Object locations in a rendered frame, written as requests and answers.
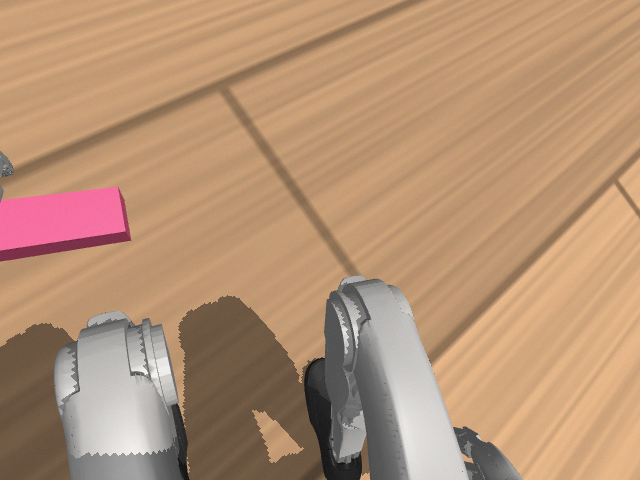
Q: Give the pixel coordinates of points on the carton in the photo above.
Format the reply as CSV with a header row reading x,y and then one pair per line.
x,y
39,225

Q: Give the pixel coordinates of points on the right robot hand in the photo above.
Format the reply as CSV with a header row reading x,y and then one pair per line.
x,y
489,462

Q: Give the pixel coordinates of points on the left robot foot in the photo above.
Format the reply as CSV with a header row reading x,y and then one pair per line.
x,y
182,440

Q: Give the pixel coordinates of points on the right robot foot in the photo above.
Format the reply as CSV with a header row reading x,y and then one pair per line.
x,y
319,410

